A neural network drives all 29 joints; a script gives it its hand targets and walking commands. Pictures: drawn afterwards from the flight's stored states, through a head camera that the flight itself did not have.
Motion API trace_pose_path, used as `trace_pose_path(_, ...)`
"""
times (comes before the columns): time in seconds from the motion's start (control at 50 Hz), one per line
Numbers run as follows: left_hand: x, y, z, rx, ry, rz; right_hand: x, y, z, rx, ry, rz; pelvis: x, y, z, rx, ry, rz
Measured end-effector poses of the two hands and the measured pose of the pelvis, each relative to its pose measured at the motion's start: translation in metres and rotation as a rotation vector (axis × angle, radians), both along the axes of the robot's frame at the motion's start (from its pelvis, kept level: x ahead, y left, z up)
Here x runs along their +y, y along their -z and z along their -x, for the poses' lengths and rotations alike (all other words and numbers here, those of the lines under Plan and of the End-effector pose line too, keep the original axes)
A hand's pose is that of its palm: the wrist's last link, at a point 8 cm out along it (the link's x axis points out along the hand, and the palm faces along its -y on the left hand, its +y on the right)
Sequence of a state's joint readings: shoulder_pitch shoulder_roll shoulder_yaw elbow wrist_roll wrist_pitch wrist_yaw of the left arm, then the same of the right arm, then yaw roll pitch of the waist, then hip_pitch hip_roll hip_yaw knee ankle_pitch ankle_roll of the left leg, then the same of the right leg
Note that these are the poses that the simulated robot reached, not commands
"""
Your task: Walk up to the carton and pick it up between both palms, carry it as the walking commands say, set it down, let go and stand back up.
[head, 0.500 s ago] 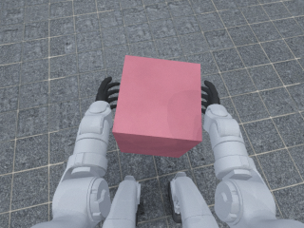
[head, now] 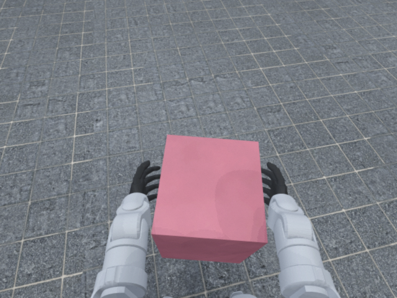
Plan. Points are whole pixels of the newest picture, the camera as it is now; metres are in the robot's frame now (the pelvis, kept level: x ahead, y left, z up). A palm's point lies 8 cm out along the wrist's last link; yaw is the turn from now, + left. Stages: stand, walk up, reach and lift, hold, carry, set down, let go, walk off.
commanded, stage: reach and lift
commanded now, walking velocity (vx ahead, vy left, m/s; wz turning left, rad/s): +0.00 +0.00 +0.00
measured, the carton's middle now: (206, 204) +0.33 -0.01 -0.09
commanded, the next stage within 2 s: hold in 1.60 s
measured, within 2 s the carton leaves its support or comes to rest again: neither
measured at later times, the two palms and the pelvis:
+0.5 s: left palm (133, 192) +0.31 +0.13 +0.05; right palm (290, 195) +0.29 -0.16 +0.04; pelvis +0.00 +0.00 +0.02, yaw -1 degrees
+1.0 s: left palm (134, 193) +0.30 +0.13 +0.06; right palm (295, 197) +0.29 -0.16 +0.05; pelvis -0.01 -0.01 +0.01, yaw +0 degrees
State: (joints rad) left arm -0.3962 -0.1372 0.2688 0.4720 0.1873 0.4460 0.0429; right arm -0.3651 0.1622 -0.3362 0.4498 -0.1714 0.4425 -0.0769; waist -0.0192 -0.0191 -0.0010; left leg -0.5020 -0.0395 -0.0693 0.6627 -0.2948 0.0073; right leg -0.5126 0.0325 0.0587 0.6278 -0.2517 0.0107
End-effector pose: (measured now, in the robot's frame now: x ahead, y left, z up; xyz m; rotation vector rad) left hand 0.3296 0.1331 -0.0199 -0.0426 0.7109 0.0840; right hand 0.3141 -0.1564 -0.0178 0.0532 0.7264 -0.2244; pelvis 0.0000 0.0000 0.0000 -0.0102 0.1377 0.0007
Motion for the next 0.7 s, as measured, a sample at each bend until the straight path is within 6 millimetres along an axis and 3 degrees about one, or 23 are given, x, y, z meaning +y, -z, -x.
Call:
trace_pose_path(0.18, 0.000, -0.025, 0.008, -0.016, -0.003, -0.008, 0.000, -0.024, 0.008, -0.015, -0.006, 0.003, 0.004, -0.012, -0.011, -0.075, 0.012, -0.002)
trace_pose_path(0.46, -0.001, -0.066, 0.020, -0.045, 0.001, -0.045, -0.001, -0.058, 0.018, -0.041, -0.030, -0.001, 0.001, -0.016, -0.006, -0.184, 0.011, -0.008)
trace_pose_path(0.7, -0.007, -0.079, 0.033, -0.041, -0.004, -0.050, -0.007, -0.071, 0.028, -0.038, -0.043, 0.003, -0.008, -0.014, 0.005, -0.244, 0.007, -0.012)
